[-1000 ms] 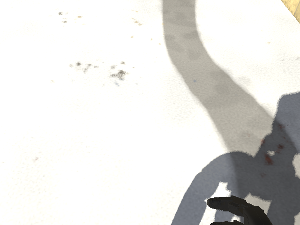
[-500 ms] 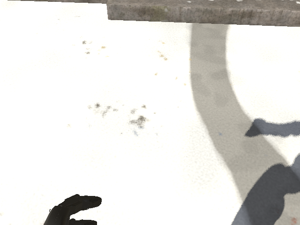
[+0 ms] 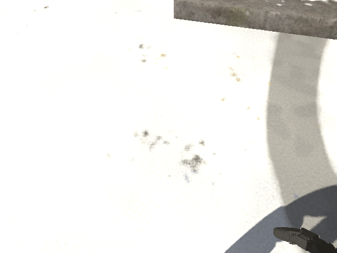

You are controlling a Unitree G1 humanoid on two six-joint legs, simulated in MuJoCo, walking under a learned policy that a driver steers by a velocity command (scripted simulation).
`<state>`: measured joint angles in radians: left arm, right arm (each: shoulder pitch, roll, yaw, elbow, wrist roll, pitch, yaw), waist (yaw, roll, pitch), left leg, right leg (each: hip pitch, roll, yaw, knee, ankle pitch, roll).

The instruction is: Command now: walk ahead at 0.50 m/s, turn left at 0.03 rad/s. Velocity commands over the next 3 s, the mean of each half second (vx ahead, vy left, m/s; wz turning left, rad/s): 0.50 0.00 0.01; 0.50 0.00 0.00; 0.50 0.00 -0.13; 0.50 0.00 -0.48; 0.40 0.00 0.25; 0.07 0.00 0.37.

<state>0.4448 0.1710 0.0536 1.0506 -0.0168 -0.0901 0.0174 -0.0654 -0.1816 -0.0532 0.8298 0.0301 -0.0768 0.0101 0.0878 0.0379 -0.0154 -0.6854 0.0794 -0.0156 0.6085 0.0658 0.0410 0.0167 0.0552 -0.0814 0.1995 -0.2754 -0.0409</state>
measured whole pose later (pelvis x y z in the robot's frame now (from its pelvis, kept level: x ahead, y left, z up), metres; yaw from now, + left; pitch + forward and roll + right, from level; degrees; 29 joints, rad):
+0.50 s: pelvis +0.27 +0.03 +0.00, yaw +0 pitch +3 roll +2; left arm 0.01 0.23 0.07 0.86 -0.01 -0.07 0.00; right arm 0.36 -0.21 -0.07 0.99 0.01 -0.08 -0.01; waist -0.07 -0.04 -0.02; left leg -0.06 -0.05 0.05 0.25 -0.24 0.04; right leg -0.69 -0.12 0.03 0.66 0.05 -0.02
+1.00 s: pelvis +0.53 -0.02 +0.01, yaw -1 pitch +3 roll -1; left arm 0.35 0.21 0.06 1.00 -0.01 -0.09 0.00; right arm 0.04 -0.24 -0.08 0.87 0.01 -0.07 -0.01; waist 0.07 0.04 -0.01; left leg -0.71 0.12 -0.04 0.71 0.05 0.02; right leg -0.06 0.05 -0.05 0.22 -0.21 -0.05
